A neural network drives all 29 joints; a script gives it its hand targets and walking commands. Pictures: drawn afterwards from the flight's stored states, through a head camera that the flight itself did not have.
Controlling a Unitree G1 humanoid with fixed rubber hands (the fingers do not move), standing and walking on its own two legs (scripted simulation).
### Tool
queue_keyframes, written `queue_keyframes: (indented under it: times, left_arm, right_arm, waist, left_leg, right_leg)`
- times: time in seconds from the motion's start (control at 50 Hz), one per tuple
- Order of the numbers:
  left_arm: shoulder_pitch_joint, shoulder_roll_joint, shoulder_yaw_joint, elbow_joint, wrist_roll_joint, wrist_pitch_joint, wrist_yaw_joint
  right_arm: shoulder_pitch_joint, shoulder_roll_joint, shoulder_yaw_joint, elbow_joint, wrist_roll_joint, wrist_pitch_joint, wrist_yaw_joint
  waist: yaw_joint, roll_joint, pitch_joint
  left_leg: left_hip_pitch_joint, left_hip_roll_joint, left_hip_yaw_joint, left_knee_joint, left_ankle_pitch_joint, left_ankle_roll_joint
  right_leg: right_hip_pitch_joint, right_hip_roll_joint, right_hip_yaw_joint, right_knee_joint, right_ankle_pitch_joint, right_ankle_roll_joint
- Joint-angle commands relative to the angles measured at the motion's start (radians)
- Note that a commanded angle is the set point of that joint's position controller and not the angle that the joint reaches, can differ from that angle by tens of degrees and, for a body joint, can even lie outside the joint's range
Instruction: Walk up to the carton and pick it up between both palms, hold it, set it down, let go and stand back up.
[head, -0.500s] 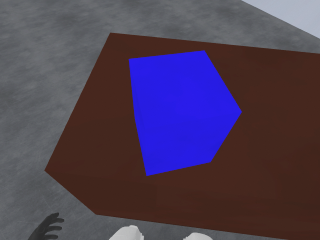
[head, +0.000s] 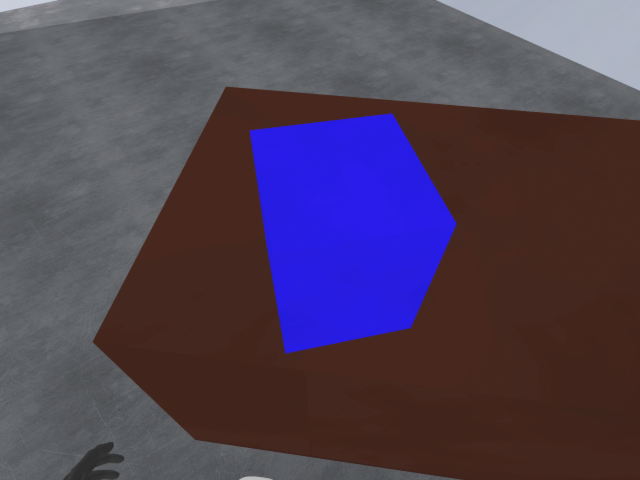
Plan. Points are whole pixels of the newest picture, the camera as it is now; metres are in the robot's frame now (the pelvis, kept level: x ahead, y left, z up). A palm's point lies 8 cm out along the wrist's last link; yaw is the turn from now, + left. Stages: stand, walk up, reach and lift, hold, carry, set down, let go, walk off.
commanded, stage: walk up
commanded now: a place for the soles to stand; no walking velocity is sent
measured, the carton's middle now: (336, 237) +0.43 -0.01 +0.03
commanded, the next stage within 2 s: stand in 0.16 s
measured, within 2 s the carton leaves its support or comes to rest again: neither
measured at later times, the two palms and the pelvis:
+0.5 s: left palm out of the picture +0.11 +0.31 -0.09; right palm out of the picture +0.08 -0.30 -0.11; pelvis +0.01 +0.00 +0.00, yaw +0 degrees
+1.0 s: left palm (110, 452) +0.15 +0.26 -0.06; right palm out of the picture +0.15 -0.30 -0.08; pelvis +0.00 -0.03 +0.01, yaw -1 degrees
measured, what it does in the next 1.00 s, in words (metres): stands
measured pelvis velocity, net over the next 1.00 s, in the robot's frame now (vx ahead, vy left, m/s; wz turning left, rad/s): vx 0.00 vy -0.03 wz -0.02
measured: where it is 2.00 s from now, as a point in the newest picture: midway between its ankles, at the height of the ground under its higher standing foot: outside the picture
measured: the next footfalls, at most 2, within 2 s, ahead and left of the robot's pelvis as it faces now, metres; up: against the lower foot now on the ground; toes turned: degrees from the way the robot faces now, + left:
none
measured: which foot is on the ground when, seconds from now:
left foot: down 0.00-1.00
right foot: down 0.00-1.00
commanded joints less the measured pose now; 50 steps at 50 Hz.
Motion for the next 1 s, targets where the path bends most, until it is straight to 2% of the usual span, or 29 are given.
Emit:
queue_keyframes:
  times: [0.0,0.02,0.08,0.1,0.16,0.3,0.4,0.44,0.48,0.5,0.52,0.54,0.56,0.58,0.6,0.64,0.66,0.68,0.72,0.74,0.8,0.86,0.98]
  left_arm:
    - [-0.075,0.209,0.086,0.018,0.006,-0.055,0.010]
    - [-0.070,0.205,0.084,0.021,0.004,-0.055,0.010]
    - [-0.075,0.210,0.085,0.014,0.001,-0.054,0.012]
    - [-0.077,0.209,0.084,0.017,-0.001,-0.051,0.014]
    - [-0.076,0.195,0.086,0.015,-0.003,-0.047,0.014]
    - [-0.083,0.200,0.087,0.022,-0.001,-0.046,0.009]
    - [-0.087,0.197,0.083,0.026,0.003,-0.047,0.007]
    - [-0.085,0.199,0.086,0.027,0.000,-0.048,0.008]
    - [-0.087,0.197,0.082,0.027,0.002,-0.047,0.009]
    - [-0.399,0.158,0.110,-0.215,-0.033,0.165,0.030]
    - [-0.339,0.123,0.089,-0.234,-0.026,0.253,0.049]
    - [-0.325,0.106,0.092,-0.253,-0.005,0.296,0.048]
    - [-0.332,0.099,0.096,-0.294,0.012,0.316,0.044]
    - [-0.329,0.104,0.117,-0.363,0.027,0.331,0.047]
    - [-0.299,0.096,0.133,-0.429,0.041,0.342,0.047]
    - [-0.228,0.085,0.170,-0.531,0.042,0.345,0.057]
    - [-0.197,0.087,0.172,-0.567,0.035,0.340,0.061]
    - [-0.162,0.095,0.176,-0.598,0.036,0.333,0.063]
    - [-0.087,0.107,0.203,-0.595,0.032,0.319,0.061]
    - [-0.053,0.114,0.214,-0.571,0.038,0.313,0.057]
    - [0.000,0.103,0.219,-0.530,0.048,0.299,0.043]
    - [0.012,0.061,0.214,-0.517,0.029,0.271,0.039]
    - [-0.027,0.054,0.182,-0.622,-0.056,0.177,0.046]
  right_arm:
    - [-0.047,-0.220,-0.045,-0.039,-0.010,-0.030,-0.012]
    - [-0.051,-0.225,-0.043,-0.036,-0.009,-0.033,-0.013]
    - [-0.046,-0.220,-0.042,-0.035,-0.006,-0.030,-0.016]
    - [-0.051,-0.229,-0.041,-0.033,-0.008,-0.031,-0.017]
    - [-0.068,-0.232,-0.042,-0.039,-0.007,-0.032,-0.014]
    - [-0.081,-0.230,-0.037,-0.035,-0.010,-0.030,-0.013]
    - [-0.082,-0.231,-0.036,-0.030,-0.012,-0.032,-0.013]
    - [-0.082,-0.230,-0.035,-0.028,-0.012,-0.031,-0.012]
    - [-0.083,-0.234,-0.037,-0.026,-0.012,-0.033,-0.012]
    - [-0.484,-0.047,-0.196,-0.024,-0.138,-0.172,0.012]
    - [-0.392,-0.126,-0.211,-0.004,-0.122,-0.178,0.038]
    - [-0.360,-0.184,-0.215,-0.008,-0.132,-0.181,0.053]
    - [-0.339,-0.205,-0.211,-0.030,-0.136,-0.185,0.059]
    - [-0.317,-0.207,-0.205,-0.054,-0.128,-0.183,0.062]
    - [-0.288,-0.213,-0.189,-0.081,-0.115,-0.184,0.065]
    - [-0.237,-0.199,-0.154,-0.108,-0.069,-0.187,0.067]
    - [-0.214,-0.180,-0.145,-0.119,-0.048,-0.187,0.070]
    - [-0.186,-0.170,-0.133,-0.135,-0.027,-0.190,0.070]
    - [-0.142,-0.141,-0.108,-0.169,-0.001,-0.198,0.067]
    - [-0.115,-0.118,-0.095,-0.165,0.011,-0.195,0.062]
    - [-0.080,-0.087,-0.074,-0.168,0.039,-0.192,0.059]
    - [-0.072,-0.064,-0.058,-0.188,0.062,-0.202,0.061]
    - [-0.046,-0.014,-0.067,-0.335,0.063,-0.233,0.048]
  waist:
    - [-0.002,-0.024,-0.132]
    - [0.001,-0.017,-0.140]
    - [-0.002,-0.021,-0.164]
    - [0.000,-0.013,-0.159]
    - [0.008,0.004,-0.151]
    - [0.011,0.018,-0.121]
    - [0.010,-0.005,-0.114]
    - [0.011,0.013,-0.128]
    - [0.009,0.002,-0.132]
    - [-0.016,-0.033,0.016]
    - [-0.029,0.045,0.079]
    - [-0.026,0.024,0.039]
    - [-0.023,0.006,-0.014]
    - [-0.016,0.025,-0.053]
    - [-0.003,0.041,-0.100]
    - [0.033,0.021,-0.206]
    - [0.032,-0.010,-0.231]
    - [0.027,-0.011,-0.253]
    - [0.050,-0.036,-0.269]
    - [0.062,-0.048,-0.256]
    - [0.061,-0.052,-0.218]
    - [0.069,-0.050,-0.186]
    - [0.058,-0.087,-0.220]
  left_leg:
    - [0.004,0.097,-0.101,-0.103,0.166,0.035]
    - [0.010,0.099,-0.099,-0.088,0.222,0.038]
    - [0.032,0.099,-0.076,-0.063,0.280,0.036]
    - [0.023,0.106,-0.091,-0.073,0.281,0.043]
    - [-0.007,0.123,-0.133,-0.109,0.251,0.054]
    - [-0.043,0.126,-0.144,-0.158,0.139,0.047]
    - [-0.039,0.114,-0.131,-0.147,0.152,0.042]
    - [-0.037,0.118,-0.142,-0.152,0.162,0.045]
    - [-0.021,0.116,-0.133,-0.134,0.179,0.045]
    - [-0.116,0.070,0.130,-0.070,-0.145,-0.041]
    - [-0.252,0.121,0.115,-0.124,-0.289,0.003]
    - [-0.339,0.135,0.121,-0.126,-0.310,0.032]
    - [-0.335,0.137,0.129,-0.112,-0.268,0.035]
    - [-0.301,0.144,0.123,-0.115,-0.217,0.030]
    - [-0.233,0.143,0.123,-0.111,-0.106,0.014]
    - [-0.026,0.112,0.133,-0.072,0.157,-0.021]
    - [0.070,0.093,0.135,-0.060,0.242,-0.030]
    - [0.131,0.085,0.129,-0.063,0.299,-0.033]
    - [0.181,0.065,0.131,-0.079,0.394,-0.030]
    - [0.193,0.053,0.135,-0.091,0.410,-0.028]
    - [0.213,0.030,0.134,-0.126,0.411,-0.037]
    - [0.230,0.022,0.144,-0.163,0.381,-0.040]
    - [0.228,0.021,0.161,-0.221,0.275,-0.021]
  right_leg:
    - [0.150,-0.104,0.139,-0.194,0.045,-0.077]
    - [0.166,-0.102,0.138,-0.181,0.112,-0.072]
    - [0.177,-0.115,0.125,-0.160,0.159,-0.080]
    - [0.176,-0.108,0.122,-0.141,0.164,-0.076]
    - [0.181,-0.089,0.112,-0.139,0.109,-0.068]
    - [0.171,-0.083,0.123,-0.166,0.004,-0.067]
    - [0.168,-0.089,0.132,-0.185,0.015,-0.069]
    - [0.183,-0.084,0.122,-0.174,0.010,-0.065]
    - [0.173,-0.089,0.129,-0.180,0.040,-0.065]
    - [-0.056,0.141,0.003,-0.079,-0.128,-0.041]
    - [0.090,0.152,-0.008,0.013,-0.104,-0.037]
    - [0.196,0.152,-0.002,0.065,-0.046,-0.030]
    - [0.255,0.152,0.005,0.079,-0.009,-0.030]
    - [0.295,0.153,0.009,0.073,0.024,-0.033]
    - [0.300,0.153,0.017,0.058,0.063,-0.035]
    - [0.241,0.145,0.019,-0.025,0.136,-0.044]
    - [0.197,0.139,0.019,-0.063,0.185,-0.043]
    - [0.184,0.135,0.019,-0.086,0.232,-0.043]
    - [0.200,0.126,0.029,-0.123,0.314,-0.033]
    - [0.220,0.119,0.041,-0.141,0.344,-0.026]
    - [0.256,0.112,0.062,-0.176,0.383,-0.015]
    - [0.253,0.114,0.071,-0.220,0.322,-0.015]
    - [0.279,0.090,0.098,-0.280,0.218,-0.005]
